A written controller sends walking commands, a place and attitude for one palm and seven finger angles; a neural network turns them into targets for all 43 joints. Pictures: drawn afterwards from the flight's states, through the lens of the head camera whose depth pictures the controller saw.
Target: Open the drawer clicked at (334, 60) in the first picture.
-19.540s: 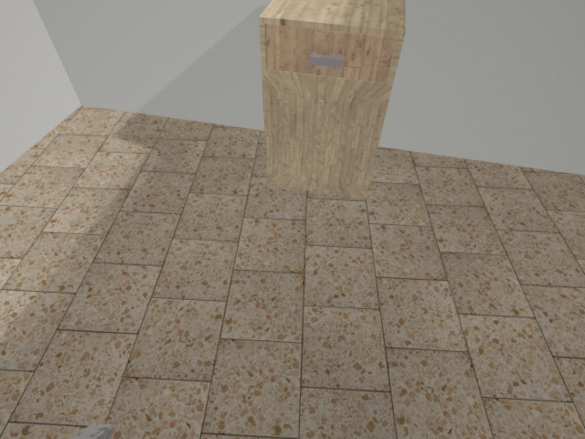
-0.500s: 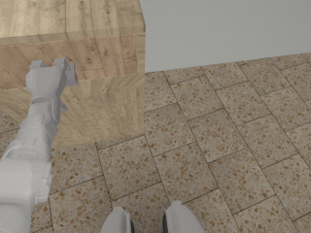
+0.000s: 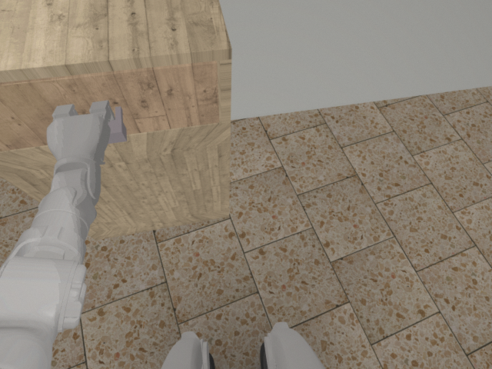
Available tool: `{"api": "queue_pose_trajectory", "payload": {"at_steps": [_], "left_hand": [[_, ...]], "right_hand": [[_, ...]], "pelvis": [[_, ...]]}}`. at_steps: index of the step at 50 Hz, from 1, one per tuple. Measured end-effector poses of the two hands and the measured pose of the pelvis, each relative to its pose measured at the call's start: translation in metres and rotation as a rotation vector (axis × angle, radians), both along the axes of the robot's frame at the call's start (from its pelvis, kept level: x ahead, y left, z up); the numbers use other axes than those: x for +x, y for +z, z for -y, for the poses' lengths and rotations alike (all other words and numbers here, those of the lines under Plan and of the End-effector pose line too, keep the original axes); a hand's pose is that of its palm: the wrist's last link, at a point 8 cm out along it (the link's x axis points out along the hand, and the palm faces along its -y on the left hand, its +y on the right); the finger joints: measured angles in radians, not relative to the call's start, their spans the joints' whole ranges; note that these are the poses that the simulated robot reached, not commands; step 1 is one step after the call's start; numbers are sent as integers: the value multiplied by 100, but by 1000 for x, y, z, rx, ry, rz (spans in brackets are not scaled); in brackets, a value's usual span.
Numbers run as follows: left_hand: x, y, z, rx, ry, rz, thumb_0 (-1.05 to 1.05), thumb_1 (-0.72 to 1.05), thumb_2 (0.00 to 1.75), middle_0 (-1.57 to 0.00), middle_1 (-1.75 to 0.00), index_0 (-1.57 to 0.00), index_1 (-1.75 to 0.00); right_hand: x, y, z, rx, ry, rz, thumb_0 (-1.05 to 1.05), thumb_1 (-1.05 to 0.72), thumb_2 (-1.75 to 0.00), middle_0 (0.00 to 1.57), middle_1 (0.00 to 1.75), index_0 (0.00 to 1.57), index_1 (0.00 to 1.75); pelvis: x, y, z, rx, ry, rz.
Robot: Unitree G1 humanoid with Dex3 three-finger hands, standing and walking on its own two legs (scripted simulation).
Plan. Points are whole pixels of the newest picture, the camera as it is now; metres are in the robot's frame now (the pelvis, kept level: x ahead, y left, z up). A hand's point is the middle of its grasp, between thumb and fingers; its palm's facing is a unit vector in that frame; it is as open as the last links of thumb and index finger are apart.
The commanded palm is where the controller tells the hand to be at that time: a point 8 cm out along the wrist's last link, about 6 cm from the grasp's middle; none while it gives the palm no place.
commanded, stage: pull the drawer open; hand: left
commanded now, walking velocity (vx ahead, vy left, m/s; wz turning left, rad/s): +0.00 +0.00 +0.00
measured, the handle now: (91, 124) +0.54 +0.24 +0.00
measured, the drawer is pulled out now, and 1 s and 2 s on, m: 0.00 0.04 0.09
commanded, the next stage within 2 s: none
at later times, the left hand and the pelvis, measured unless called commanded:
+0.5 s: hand (95, 170) +0.46 +0.23 -0.02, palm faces -0.04 -0.05 -1.00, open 6.2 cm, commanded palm +0.42 +0.22 +0.03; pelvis +0.03 +0.00 +0.02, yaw -1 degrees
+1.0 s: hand (94, 173) +0.45 +0.23 -0.02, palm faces -0.05 -0.02 -1.00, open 6.2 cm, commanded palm +0.44 +0.23 +0.03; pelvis -0.01 -0.01 +0.00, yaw +1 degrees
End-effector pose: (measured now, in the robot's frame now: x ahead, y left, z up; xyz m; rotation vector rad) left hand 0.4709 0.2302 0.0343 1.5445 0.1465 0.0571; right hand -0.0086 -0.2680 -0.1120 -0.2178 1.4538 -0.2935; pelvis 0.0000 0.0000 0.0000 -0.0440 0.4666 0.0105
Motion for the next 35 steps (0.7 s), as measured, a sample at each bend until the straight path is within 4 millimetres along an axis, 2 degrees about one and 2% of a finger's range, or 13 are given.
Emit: {"api": "queue_pose_trajectory", "payload": {"at_steps": [7,13,19,27,31,35], "left_hand": [[-1,0,0,-4,1,-1,0,64,76,-32,-135,-37,-134],[-10,0,1,-16,-2,2,0,65,75,-30,-135,-36,-135],[-20,-1,1,-23,-6,8,1,65,74,-29,-135,-36,-135],[-39,-1,4,-25,-9,16,1,65,75,-28,-135,-36,-135],[-41,-1,4,-17,-13,27,0,64,77,-30,-135,-36,-135],[-40,-1,4,-7,-12,27,0,63,79,-32,-135,-37,-135]], "right_hand": [[1,2,1,2,-11,-2,0,-90,-90,20,30,20,30],[10,5,0,12,-17,11,0,-90,-90,20,30,20,30],[31,7,-1,19,-5,42,0,-90,-90,20,30,20,30],[71,11,-3,30,22,121,0,-90,-90,20,30,20,30],[86,8,-2,21,72,136,0,-90,-90,20,30,20,30],[92,4,0,13,90,153,0,-90,-90,20,30,20,30]], "pelvis": [[3,2,0,2,-9,3],[10,8,-1,6,-21,15],[18,12,-1,9,-24,27],[27,19,-2,11,-24,49],[25,16,-1,12,-2,52],[20,12,2,13,8,49]]}}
